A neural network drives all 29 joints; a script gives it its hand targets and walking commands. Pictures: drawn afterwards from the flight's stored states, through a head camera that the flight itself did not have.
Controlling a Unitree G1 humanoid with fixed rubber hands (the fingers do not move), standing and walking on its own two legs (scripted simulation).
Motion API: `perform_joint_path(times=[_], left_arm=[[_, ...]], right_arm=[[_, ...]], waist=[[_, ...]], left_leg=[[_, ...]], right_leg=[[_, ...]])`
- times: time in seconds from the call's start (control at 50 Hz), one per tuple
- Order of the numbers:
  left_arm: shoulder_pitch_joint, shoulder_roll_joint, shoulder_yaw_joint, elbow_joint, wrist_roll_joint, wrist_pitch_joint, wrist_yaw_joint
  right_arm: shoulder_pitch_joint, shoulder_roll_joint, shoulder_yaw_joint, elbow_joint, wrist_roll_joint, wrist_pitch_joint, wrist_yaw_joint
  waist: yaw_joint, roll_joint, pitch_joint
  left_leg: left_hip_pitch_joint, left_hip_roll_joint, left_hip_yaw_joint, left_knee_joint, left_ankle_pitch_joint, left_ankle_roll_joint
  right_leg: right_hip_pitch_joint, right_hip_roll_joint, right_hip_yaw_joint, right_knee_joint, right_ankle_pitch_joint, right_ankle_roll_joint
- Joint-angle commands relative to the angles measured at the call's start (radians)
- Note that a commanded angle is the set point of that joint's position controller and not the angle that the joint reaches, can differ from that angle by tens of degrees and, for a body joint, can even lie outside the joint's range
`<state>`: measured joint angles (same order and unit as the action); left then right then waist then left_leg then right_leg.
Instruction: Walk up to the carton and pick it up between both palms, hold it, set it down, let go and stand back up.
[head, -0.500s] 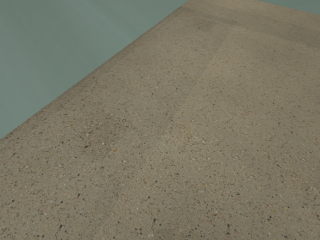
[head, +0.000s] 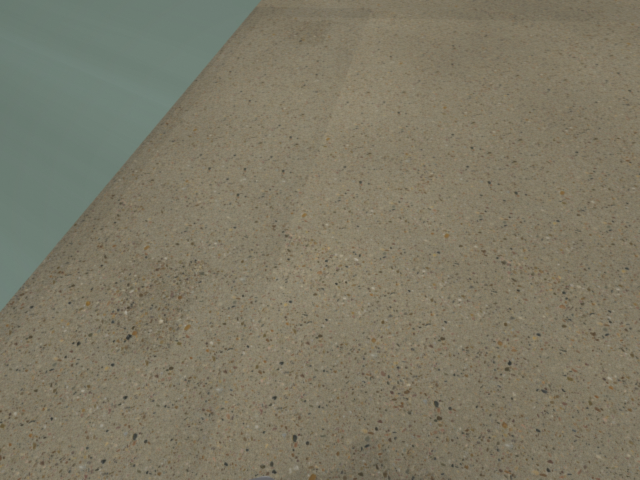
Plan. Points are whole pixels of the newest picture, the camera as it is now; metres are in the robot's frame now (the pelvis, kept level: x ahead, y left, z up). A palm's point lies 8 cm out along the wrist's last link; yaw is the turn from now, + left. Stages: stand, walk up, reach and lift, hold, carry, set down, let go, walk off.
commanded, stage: walk up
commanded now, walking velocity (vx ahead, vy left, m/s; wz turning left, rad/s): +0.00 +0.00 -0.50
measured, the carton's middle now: out of the picture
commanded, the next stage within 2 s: none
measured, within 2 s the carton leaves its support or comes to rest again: neither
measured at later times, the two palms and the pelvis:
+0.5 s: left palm out of the picture +0.07 +0.30 -0.15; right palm out of the picture +0.00 -0.19 -0.11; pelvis -0.02 +0.05 +0.00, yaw -16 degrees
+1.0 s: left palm out of the picture +0.13 +0.15 -0.12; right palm out of the picture -0.14 -0.25 -0.15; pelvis -0.06 +0.00 +0.00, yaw -30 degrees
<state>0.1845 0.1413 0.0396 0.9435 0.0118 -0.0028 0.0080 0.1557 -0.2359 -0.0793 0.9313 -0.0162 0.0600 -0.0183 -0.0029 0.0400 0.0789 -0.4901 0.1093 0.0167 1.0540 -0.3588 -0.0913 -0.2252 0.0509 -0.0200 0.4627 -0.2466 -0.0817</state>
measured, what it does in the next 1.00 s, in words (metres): steps on the spot, turning right: left foot, then right foot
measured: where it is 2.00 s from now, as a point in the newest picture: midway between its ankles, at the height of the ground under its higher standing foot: outside the picture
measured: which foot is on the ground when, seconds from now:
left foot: up 0.00-0.24, down 0.26-0.76, up 0.78-1.00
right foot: down 0.00-0.28, up 0.30-0.74, down 0.76-1.00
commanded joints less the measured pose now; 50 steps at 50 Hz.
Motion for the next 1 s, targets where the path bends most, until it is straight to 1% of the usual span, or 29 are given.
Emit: perform_joint_path(times=[0.0, 0.06, 0.14, 0.18, 0.22, 0.24, 0.26, 0.28, 0.3, 0.32, 0.34, 0.36, 0.38, 0.44, 0.52, 0.6, 0.66, 0.68, 0.7, 0.72, 0.74, 0.76, 0.78, 0.8, 0.82, 0.84, 0.86, 0.9, 0.98], left_arm=[[0.094, 0.246, 0.064, -0.046, 0.01, -0.02, 0.012], [0.116, 0.245, 0.066, -0.04, 0.017, -0.014, 0.011], [0.104, 0.243, 0.069, -0.039, 0.021, -0.005, 0.009], [0.08, 0.241, 0.071, -0.041, 0.019, 0.001, 0.008], [0.02, 0.238, 0.073, -0.051, 0.003, 0.011, 0.011], [0.017, 0.198, 0.065, -0.06, -0.015, 0.012, 0.015], [0.067, 0.099, 0.048, -0.067, -0.024, 0.013, 0.02], [0.079, 0.176, 0.065, -0.077, 0.003, 0.021, 0.029], [0.024, 0.22, 0.074, -0.082, 0.025, 0.033, 0.018], [0.022, 0.213, 0.086, -0.053, 0.026, 0.037, 0.001], [0.072, 0.184, 0.087, -0.022, 0.018, 0.041, -0.015], [0.099, 0.168, 0.084, -0.011, 0.015, 0.048, -0.028], [0.105, 0.154, 0.081, -0.006, 0.018, 0.053, -0.034], [0.077, 0.157, 0.082, -0.014, 0.013, 0.057, -0.032], [-0.004, 0.139, 0.072, -0.047, 0.012, 0.068, -0.028], [-0.071, 0.12, 0.054, -0.081, 0.005, 0.069, -0.03], [-0.055, 0.132, 0.051, -0.086, -0.003, 0.061, -0.033], [-0.025, 0.135, 0.051, -0.079, -0.003, 0.056, -0.033], [0.028, 0.136, 0.051, -0.062, 0.002, 0.045, -0.03], [0.082, 0.171, 0.059, -0.04, 0.011, 0.026, -0.025], [0.106, 0.283, 0.08, -0.038, 0.025, 0.003, -0.015], [0.153, 0.388, 0.108, -0.026, 0.001, 0.003, -0.005], [0.161, 0.367, 0.111, -0.013, -0.004, 0.005, 0.001], [0.121, 0.283, 0.083, -0.017, -0.002, 0.003, 0.006], [0.053, 0.241, 0.063, -0.034, 0.006, 0.003, 0.015], [0.009, 0.243, 0.062, -0.057, 0.007, 0.005, 0.024], [0.007, 0.249, 0.064, -0.061, -0.002, 0.002, 0.028], [0.017, 0.238, 0.06, -0.054, -0.004, -0.004, 0.019], [0.042, 0.25, 0.063, -0.052, -0.001, -0.017, 0.013]], right_arm=[[-0.022, -0.061, -0.013, -0.078, 0.008, -0.013, -0.017], [-0.061, -0.054, -0.01, -0.093, 0.014, -0.02, -0.025], [-0.066, -0.048, -0.007, -0.097, 0.027, -0.036, -0.029], [-0.035, -0.046, -0.005, -0.089, 0.033, -0.045, -0.03], [0.065, -0.039, -0.003, -0.056, 0.029, -0.06, -0.031], [0.122, -0.099, -0.018, -0.035, 0.011, -0.072, -0.036], [0.122, -0.191, -0.034, -0.036, -0.002, -0.073, -0.037], [0.097, -0.232, -0.043, -0.05, 0.002, -0.061, -0.033], [0.071, -0.179, -0.032, -0.062, -0.011, -0.054, -0.028], [0.009, -0.112, -0.009, -0.077, -0.002, -0.056, -0.029], [-0.059, -0.087, 0.003, -0.102, 0.0, -0.057, -0.034], [-0.081, -0.091, 0.003, -0.117, -0.002, -0.06, -0.041], [-0.061, -0.103, -0.002, -0.11, 0.0, -0.064, -0.04], [0.015, -0.094, -0.006, -0.083, -0.004, -0.073, -0.031], [0.103, -0.107, -0.012, -0.046, -0.013, -0.088, -0.029], [0.132, -0.147, -0.027, -0.031, -0.026, -0.09, -0.016], [0.132, -0.178, -0.038, -0.026, -0.03, -0.081, -0.006], [0.122, -0.182, -0.04, -0.026, -0.027, -0.076, -0.003], [0.102, -0.18, -0.04, -0.026, -0.02, -0.067, -0.002], [0.114, -0.162, -0.038, -0.02, -0.013, -0.057, 0.002], [0.132, -0.087, -0.021, -0.047, -0.008, -0.047, 0.012], [0.063, -0.038, -0.005, -0.097, -0.007, -0.037, -0.014], [-0.013, -0.083, -0.007, -0.123, 0.007, -0.028, -0.024], [-0.032, -0.111, -0.019, -0.106, 0.004, -0.021, -0.013], [0.017, -0.094, -0.018, -0.07, 0.008, -0.023, 0.001], [0.044, -0.079, -0.013, -0.054, 0.01, -0.024, 0.008], [0.026, -0.083, -0.013, -0.059, 0.002, -0.024, 0.008], [0.041, -0.089, -0.017, -0.05, -0.011, -0.022, 0.003], [0.021, -0.082, -0.018, -0.058, 0.001, -0.011, -0.004]], waist=[[0.031, -0.165, -0.104], [0.04, -0.169, -0.113], [0.038, -0.176, -0.139], [0.02, -0.175, -0.15], [-0.046, -0.134, -0.158], [-0.054, -0.038, -0.192], [-0.015, 0.223, -0.203], [-0.033, 0.288, -0.196], [-0.034, 0.236, -0.121], [0.001, 0.124, -0.034], [0.042, 0.073, -0.018], [0.055, 0.11, -0.024], [0.046, 0.141, -0.026], [0.02, 0.14, -0.045], [-0.01, 0.152, -0.05], [-0.029, 0.161, -0.084], [-0.028, 0.188, -0.112], [-0.01, 0.178, -0.121], [0.03, 0.135, -0.13], [0.064, 0.016, -0.157], [0.058, -0.29, -0.186], [0.094, -0.425, -0.161], [0.123, -0.412, -0.151], [0.087, -0.287, -0.089], [0.044, -0.217, -0.072], [0.027, -0.229, -0.072], [0.031, -0.242, -0.078], [0.019, -0.193, -0.11], [0.019, -0.148, -0.119]], left_leg=[[-0.079, -0.014, -0.02, -0.084, -0.041, -0.006], [-0.045, -0.033, -0.031, -0.163, -0.087, 0.004], [0.065, -0.069, -0.037, -0.271, -0.091, 0.023], [0.156, -0.087, -0.037, -0.38, -0.077, 0.034], [0.356, -0.084, -0.018, -0.66, 0.13, 0.038], [0.534, 0.039, -0.08, -0.743, 0.25, 0.052], [0.679, 0.32, -0.303, -0.765, 0.443, 0.108], [0.509, 0.426, -0.39, -0.765, 0.458, 0.258], [0.329, 0.395, -0.397, -0.829, 0.341, 0.286], [0.28, 0.295, -0.263, -0.83, 0.335, 0.245], [0.297, 0.221, -0.148, -0.794, 0.356, 0.19], [0.302, 0.196, -0.095, -0.785, 0.383, 0.174], [0.308, 0.185, -0.075, -0.781, 0.404, 0.183], [0.345, 0.186, -0.027, -0.768, 0.439, 0.211], [0.414, 0.217, -0.012, -0.737, 0.517, 0.24], [0.415, 0.252, 0.025, -0.679, 0.611, 0.262], [0.4, 0.27, 0.041, -0.628, 0.643, 0.251], [0.382, 0.275, 0.05, -0.593, 0.634, 0.23], [0.333, 0.266, 0.085, -0.526, 0.59, 0.184], [0.247, 0.223, 0.146, -0.391, 0.462, 0.116], [-0.01, 0.101, 0.221, -0.12, -0.041, 0.048], [-0.107, 0.006, 0.136, -0.032, -0.291, 0.024], [-0.06, 0.025, 0.059, 0.038, -0.29, 0.023], [-0.103, 0.043, 0.044, 0.066, -0.24, 0.02], [-0.134, 0.045, 0.04, 0.073, -0.171, 0.021], [-0.127, 0.042, 0.03, 0.061, -0.105, 0.018], [-0.098, 0.038, 0.015, 0.06, -0.06, 0.016], [-0.08, 0.016, 0.017, 0.077, -0.015, 0.009], [-0.075, 0.005, -0.006, 0.019, 0.004, -0.008]], right_leg=[[0.158, -0.31, 0.335, -0.123, 0.551, -0.13], [0.154, -0.316, 0.386, -0.11, 0.543, -0.149], [0.117, -0.306, 0.432, -0.084, 0.596, -0.143], [0.082, -0.292, 0.452, -0.064, 0.607, -0.118], [-0.015, -0.216, 0.412, 0.002, 0.491, -0.037], [-0.152, -0.141, 0.336, 0.11, 0.29, 0.03], [-0.36, 0.008, 0.139, 0.343, -0.217, 0.088], [-0.364, 0.005, 0.037, 0.512, -0.405, 0.103], [-0.3, -0.031, 0.088, 0.607, -0.369, 0.095], [-0.291, -0.045, 0.117, 0.639, -0.3, 0.093], [-0.307, -0.046, 0.108, 0.664, -0.242, 0.109], [-0.31, -0.041, 0.087, 0.687, -0.198, 0.122], [-0.31, -0.036, 0.073, 0.712, -0.17, 0.135], [-0.323, -0.045, 0.043, 0.722, -0.129, 0.169], [-0.327, -0.083, 0.018, 0.567, -0.16, 0.189], [-0.231, -0.101, -0.032, 0.39, -0.259, 0.164], [-0.135, -0.086, -0.078, 0.258, -0.246, 0.136], [-0.084, -0.084, -0.086, 0.177, -0.192, 0.124], [0.011, -0.085, -0.089, 0.033, -0.054, 0.113], [0.148, -0.107, -0.035, -0.116, 0.113, 0.103], [0.326, -0.352, 0.276, -0.184, 0.347, 0.051], [0.23, -0.52, 0.427, -0.136, 0.609, -0.107], [0.141, -0.517, 0.467, -0.152, 0.556, -0.185], [0.174, -0.443, 0.366, -0.138, 0.636, -0.155], [0.204, -0.377, 0.251, -0.107, 0.701, -0.112], [0.185, -0.339, 0.214, -0.104, 0.682, -0.084], [0.156, -0.319, 0.224, -0.109, 0.67, -0.077], [0.17, -0.297, 0.22, -0.103, 0.712, -0.08], [0.153, -0.289, 0.27, -0.121, 0.591, -0.094]])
